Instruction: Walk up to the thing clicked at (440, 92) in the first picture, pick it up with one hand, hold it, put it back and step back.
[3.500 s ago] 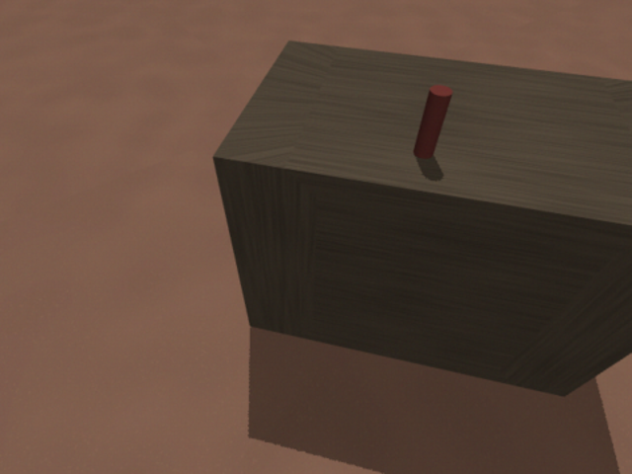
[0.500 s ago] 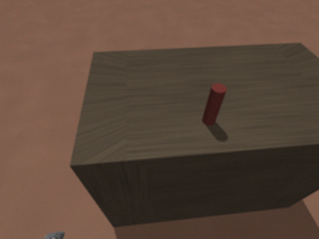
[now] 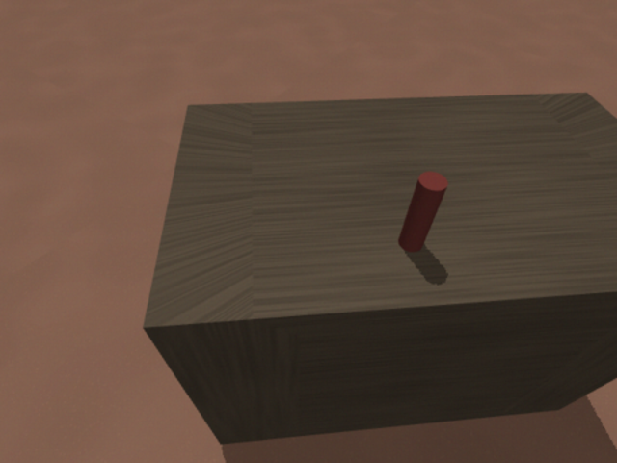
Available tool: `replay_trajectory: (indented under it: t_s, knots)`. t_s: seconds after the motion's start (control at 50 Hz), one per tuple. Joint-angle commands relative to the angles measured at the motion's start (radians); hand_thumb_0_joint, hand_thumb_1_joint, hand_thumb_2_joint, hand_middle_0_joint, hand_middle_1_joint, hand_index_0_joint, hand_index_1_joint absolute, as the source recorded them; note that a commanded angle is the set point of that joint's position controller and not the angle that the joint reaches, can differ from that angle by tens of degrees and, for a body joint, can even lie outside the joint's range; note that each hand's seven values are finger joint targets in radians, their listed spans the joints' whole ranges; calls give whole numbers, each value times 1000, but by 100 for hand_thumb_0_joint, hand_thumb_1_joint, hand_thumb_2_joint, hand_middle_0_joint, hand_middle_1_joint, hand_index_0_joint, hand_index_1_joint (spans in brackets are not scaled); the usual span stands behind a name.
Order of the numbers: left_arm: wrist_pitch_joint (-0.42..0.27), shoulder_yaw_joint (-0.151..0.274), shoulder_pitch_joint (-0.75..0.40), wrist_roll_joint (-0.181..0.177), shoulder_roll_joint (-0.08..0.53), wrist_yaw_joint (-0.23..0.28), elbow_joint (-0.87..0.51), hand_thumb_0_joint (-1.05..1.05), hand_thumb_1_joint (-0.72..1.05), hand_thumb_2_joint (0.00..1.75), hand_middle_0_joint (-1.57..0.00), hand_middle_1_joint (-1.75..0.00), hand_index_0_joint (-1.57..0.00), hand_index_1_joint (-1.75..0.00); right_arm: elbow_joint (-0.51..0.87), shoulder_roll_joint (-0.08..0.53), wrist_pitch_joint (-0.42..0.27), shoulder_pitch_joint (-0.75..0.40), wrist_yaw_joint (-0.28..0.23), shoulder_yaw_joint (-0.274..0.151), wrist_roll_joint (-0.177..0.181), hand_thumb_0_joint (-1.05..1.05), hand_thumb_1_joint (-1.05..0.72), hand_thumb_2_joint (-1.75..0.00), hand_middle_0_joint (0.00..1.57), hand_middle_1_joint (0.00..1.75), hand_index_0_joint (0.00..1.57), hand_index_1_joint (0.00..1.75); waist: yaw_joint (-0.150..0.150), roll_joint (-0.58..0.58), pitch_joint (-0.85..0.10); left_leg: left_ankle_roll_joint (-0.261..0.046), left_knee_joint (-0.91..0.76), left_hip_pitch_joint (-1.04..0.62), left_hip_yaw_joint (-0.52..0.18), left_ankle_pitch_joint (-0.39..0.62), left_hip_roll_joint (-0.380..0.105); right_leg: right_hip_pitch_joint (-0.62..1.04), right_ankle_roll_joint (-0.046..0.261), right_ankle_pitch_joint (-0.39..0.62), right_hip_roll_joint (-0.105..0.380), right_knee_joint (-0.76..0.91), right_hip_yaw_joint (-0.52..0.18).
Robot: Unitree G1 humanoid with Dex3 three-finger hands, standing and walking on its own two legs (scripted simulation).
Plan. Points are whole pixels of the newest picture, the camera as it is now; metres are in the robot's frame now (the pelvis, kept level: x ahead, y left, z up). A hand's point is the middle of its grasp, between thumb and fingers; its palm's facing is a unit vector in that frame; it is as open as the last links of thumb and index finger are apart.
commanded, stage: walk up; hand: right
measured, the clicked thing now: (420, 214) +0.47 -0.18 +0.04
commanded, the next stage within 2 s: stand in 0.26 s
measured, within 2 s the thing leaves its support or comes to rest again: neither
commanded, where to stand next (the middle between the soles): +0.03 -0.01 m, yaw +4 degrees
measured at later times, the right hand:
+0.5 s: hand out of the picture +0.09 -0.24 -0.16, palm faces -0.02 +0.95 -0.32, open 7.4 cm
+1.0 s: hand out of the picture +0.08 -0.24 -0.16, palm faces -0.04 +0.94 -0.33, open 7.4 cm
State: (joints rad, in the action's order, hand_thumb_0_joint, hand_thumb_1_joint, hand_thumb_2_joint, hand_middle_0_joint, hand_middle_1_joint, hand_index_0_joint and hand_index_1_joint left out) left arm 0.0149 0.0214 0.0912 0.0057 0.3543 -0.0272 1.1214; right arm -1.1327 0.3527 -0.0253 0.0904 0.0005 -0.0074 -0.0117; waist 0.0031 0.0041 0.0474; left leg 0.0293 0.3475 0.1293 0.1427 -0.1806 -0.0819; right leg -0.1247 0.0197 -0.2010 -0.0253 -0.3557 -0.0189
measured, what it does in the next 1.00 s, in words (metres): stands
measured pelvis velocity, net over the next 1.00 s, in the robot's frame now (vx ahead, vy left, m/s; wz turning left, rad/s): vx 0.00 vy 0.01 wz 0.02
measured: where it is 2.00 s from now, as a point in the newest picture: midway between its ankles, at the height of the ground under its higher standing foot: outside the picture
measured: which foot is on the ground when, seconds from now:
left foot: down 0.00-1.00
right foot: down 0.00-1.00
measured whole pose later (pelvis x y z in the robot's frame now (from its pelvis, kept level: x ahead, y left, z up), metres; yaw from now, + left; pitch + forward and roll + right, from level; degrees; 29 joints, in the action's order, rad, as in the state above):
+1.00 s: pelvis +0.00 +0.01 +0.00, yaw +1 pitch -2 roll +0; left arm -0.01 -0.01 0.10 0.01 0.35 -0.01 1.13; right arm -1.16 0.34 -0.01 0.09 0.01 -0.01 -0.02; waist 0.01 0.00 0.04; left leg 0.01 0.29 0.10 0.13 -0.16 -0.05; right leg -0.08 0.00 -0.18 0.00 -0.30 0.00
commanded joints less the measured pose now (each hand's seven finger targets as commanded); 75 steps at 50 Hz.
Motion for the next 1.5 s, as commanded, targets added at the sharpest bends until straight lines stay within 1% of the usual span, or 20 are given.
replay_trajectory:
  t_s: [0.0, 0.1, 0.14, 0.22, 0.24, 0.32, 0.36, 0.4, 0.48, 0.58, 0.72, 0.74, 0.8, 0.84, 0.96, 1.0, 1.14, 1.16, 1.32, 1.48]
  knots:
    - [-24, 40, -54, 4, 201, 18, -62, 0, 90, 90, -20, -30, -20, -30, 60, 222, -25, -47, -17, -43, 2, 0, -90, -90, 20, 30, 20, 30, 8, 0, -93, -49, -59, -93, -112, 81, -98, -49, 12, 175, 131, 74, -104]
    - [-23, 39, -55, 6, 205, 19, -59, 0, 90, 90, -20, -30, -20, -30, 57, 224, -25, -48, -17, -46, 2, 0, -90, -90, 20, 30, 20, 30, 10, -9, -93, -48, -66, -102, -112, 102, -101, -45, 9, 196, 132, 67, -99]
    - [-23, 40, -41, 3, 205, 20, -55, 0, 90, 90, -20, -30, -20, -30, 63, 220, -23, -64, -17, -47, 3, 0, -90, -90, 20, 30, 20, 30, 3, -11, -77, -46, -66, -101, -107, 103, -100, -55, 5, 192, 126, 67, -90]
    - [-22, 42, -47, 8, 207, 20, -55, 0, 90, 90, -20, -30, -20, -30, 61, 222, -22, -57, -17, -51, 4, 0, -90, -90, 20, 30, 20, 30, 10, -8, -99, -47, -63, -105, -108, 110, -100, -38, 7, 200, 128, 61, -90]
    - [-36, 28, -53, 4, 190, 24, -58, 0, 90, 90, -20, -30, -20, -30, 57, 208, -14, -77, -13, -42, -3, 0, -90, -90, 20, 30, 20, 30, 5, -53, -103, -42, -65, -97, -106, 117, -100, -14, 4, 230, 155, 82, -101]
    - [-49, 29, -52, -1, 212, 33, -49, 0, 90, 90, -20, -30, -20, -30, 52, 200, -9, -63, -8, -40, 1, 0, -90, -90, 20, 30, 20, 30, 13, -9, -119, -38, -71, -128, -114, 183, -102, 7, 2, 286, 156, 72, -90]
    - [-50, 25, -44, 2, 203, 34, -48, 0, 90, 90, -20, -30, -20, -30, 48, 209, -7, -64, -8, -42, 0, 0, -90, -90, 20, 30, 20, 30, 9, -11, -118, -43, -66, -135, -113, 185, -102, 7, 1, 294, 161, 82, -87]
    - [-50, 24, -53, 0, 209, 35, -47, 0, 90, 90, -20, -30, -20, -30, 46, 199, -7, -59, -6, -37, 0, 0, -90, -90, 20, 30, 20, 30, 11, 4, -92, -36, -81, -115, -118, 174, -97, 3, -3, 273, 155, 86, -82]
    - [-50, 20, -47, 1, 204, 37, -46, 0, 90, 90, -20, -30, -20, -30, 43, 205, -3, -64, -4, -39, -2, 0, -90, -90, 20, 30, 20, 30, 6, 1, -84, -40, -83, -112, -121, 124, -96, -6, -4, 224, 158, 106, -85]
    - [-51, 21, -48, 0, 208, 39, -50, 0, 90, 90, -20, -30, -20, -30, 45, 202, -8, -55, -3, -37, -3, 0, -90, -90, 20, 30, 20, 30, 5, -8, -97, -37, -89, -117, -124, 160, -97, 8, -5, 251, 163, 99, -78]
    - [-50, 16, -50, 0, 209, 38, -48, 0, 90, 90, -20, -30, -20, -30, 41, 200, -6, -56, -3, -39, -2, 0, -90, -90, 20, 30, 20, 30, 7, 3, -76, -35, -98, -107, -132, 132, -94, -13, -6, 191, 158, 106, -73]
    - [-50, 15, -50, 2, 206, 39, -48, 0, 90, 90, -20, -30, -20, -30, 41, 200, -5, -53, -2, -38, -2, 0, -90, -90, 20, 30, 20, 30, 6, -2, -72, -36, -97, -96, -133, 108, -93, -9, -8, 175, 159, 110, -72]
    - [-49, 17, -57, 2, 213, 40, -49, 0, 90, 90, -20, -30, -20, -30, 41, 199, -4, -52, -2, -39, -3, 0, -90, -90, 20, 30, 20, 30, 9, -5, -77, -37, -99, -98, -134, 108, -91, -8, -3, 180, 162, 107, -76]
    - [-51, 15, -41, 2, 211, 39, -50, 0, 90, 90, -20, -30, -20, -30, 39, 202, -5, -46, -2, -40, -2, 0, -90, -90, 20, 30, 20, 30, 7, -7, -98, -40, -91, -119, -134, 146, -95, -5, -3, 204, 162, 103, -72]
    - [-49, 12, -36, 2, 208, 39, -48, 0, 90, 90, -20, -30, -20, -30, 37, 199, -5, -49, -1, -37, 0, 0, -90, -90, 20, 30, 20, 30, 6, -3, -68, -37, -100, -97, -138, 115, -92, -18, -4, 167, 158, 106, -69]
    - [-50, 11, -36, 4, 210, 39, -50, 0, 90, 90, -20, -30, -20, -30, 39, 207, -5, -43, -2, -40, -3, 0, -90, -90, 20, 30, 20, 30, 8, -6, -88, -43, -89, -108, -135, 123, -92, -8, -2, 188, 165, 109, -76]
    - [-50, 11, -23, 4, 211, 39, -48, 0, 90, 90, -20, -30, -20, -30, 38, 205, -5, -40, -1, -39, -1, 0, -90, -90, 20, 30, 20, 30, 7, -3, -75, -40, -95, -105, -144, 121, -93, -13, -4, 173, 161, 108, -70]
    - [-50, 11, -26, 4, 210, 39, -50, 0, 90, 90, -20, -30, -20, -30, 44, 207, -4, -43, -1, -40, -2, 0, -90, -90, 20, 30, 20, 30, 6, -7, -87, -47, -86, -109, -135, 130, -92, -4, 0, 196, 168, 108, -76]
    - [-48, 12, -16, 2, 210, 35, -49, 0, 90, 90, -20, -30, -20, -30, 45, 201, -8, -42, -2, -35, 1, 0, -90, -90, 20, 30, 20, 30, 2, -11, -74, -40, -104, -96, -144, 123, -90, -1, 0, 170, 161, 98, -68]
    - [-50, 10, -19, 6, 209, 38, -53, 0, 90, 90, -20, -30, -20, -30, 47, 206, -7, -40, -4, -38, -1, 0, -90, -90, 20, 30, 20, 30, 4, 1, -80, -46, -89, -108, -143, 140, -91, -6, -5, 189, 167, 109, -72]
